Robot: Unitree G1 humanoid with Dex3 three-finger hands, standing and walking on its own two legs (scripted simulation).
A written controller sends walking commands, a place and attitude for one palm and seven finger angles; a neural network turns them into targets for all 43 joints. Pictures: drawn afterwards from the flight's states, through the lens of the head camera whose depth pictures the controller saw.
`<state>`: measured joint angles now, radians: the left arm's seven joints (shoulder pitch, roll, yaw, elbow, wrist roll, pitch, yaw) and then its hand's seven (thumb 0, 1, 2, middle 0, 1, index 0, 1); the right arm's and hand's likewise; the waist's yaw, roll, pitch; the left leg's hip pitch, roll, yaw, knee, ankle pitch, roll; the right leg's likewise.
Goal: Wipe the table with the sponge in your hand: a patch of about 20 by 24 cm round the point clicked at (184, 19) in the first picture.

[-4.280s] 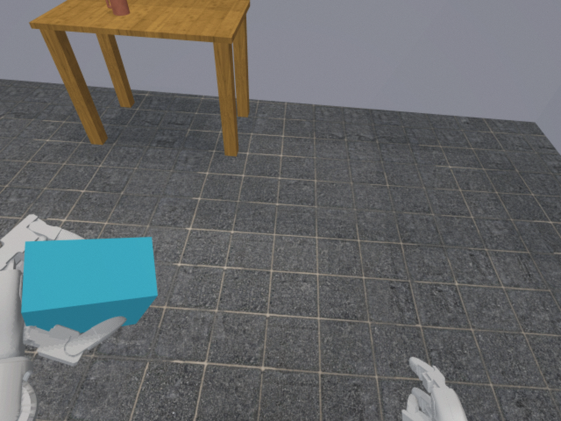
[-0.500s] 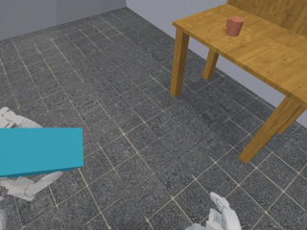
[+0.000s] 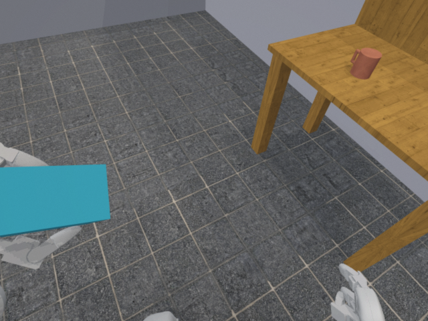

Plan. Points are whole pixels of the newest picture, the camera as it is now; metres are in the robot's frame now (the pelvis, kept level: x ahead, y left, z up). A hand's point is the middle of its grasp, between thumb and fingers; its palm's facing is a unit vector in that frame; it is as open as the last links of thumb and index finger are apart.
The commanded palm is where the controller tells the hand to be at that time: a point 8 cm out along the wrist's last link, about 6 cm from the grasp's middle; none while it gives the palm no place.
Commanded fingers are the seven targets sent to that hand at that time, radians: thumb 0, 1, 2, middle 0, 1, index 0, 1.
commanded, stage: walk to a spot facing it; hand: left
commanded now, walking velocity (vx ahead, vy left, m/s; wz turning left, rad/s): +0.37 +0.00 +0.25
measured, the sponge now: (64, 201) +0.23 +0.21 +0.18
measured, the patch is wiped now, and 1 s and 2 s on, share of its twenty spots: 0.00 0.00 0.00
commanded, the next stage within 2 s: turn to face it in 1.28 s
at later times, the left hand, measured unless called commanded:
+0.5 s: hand (82, 159) +0.29 +0.21 +0.19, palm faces +0.56 -0.73 -0.40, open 10.6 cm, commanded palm +0.22 +0.25 +0.20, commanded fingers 0.00 0.10 1.30 -1.20 -1.60 -1.20 -1.60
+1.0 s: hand (72, 126) +0.34 +0.24 +0.20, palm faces +0.68 -0.57 -0.46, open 10.6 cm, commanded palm +0.28 +0.26 +0.20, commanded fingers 0.00 0.10 1.30 -1.20 -1.60 -1.20 -1.60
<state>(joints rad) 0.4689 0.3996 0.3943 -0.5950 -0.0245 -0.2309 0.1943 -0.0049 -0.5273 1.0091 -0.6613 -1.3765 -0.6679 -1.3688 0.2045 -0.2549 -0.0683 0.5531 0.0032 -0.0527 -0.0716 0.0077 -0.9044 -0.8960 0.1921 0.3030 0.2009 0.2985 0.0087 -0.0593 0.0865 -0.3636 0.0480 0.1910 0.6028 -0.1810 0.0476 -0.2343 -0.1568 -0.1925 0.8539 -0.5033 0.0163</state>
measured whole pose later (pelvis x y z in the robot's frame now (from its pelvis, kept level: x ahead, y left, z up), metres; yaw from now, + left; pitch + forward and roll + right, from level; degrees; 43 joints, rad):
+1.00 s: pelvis +0.24 -0.06 +0.01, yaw +21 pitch -1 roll -1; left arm 0.49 0.39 0.37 -0.53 -0.02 -0.21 0.14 -0.01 -0.53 1.01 -0.66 -1.38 -0.67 -1.37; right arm 0.24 -0.11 0.05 0.61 0.01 -0.10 -0.05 0.01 -0.90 -0.89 0.20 0.30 0.21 0.30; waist 0.04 0.04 0.03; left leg -0.31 0.07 0.02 0.61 -0.29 0.00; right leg -0.31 -0.08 -0.16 0.59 -0.36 0.05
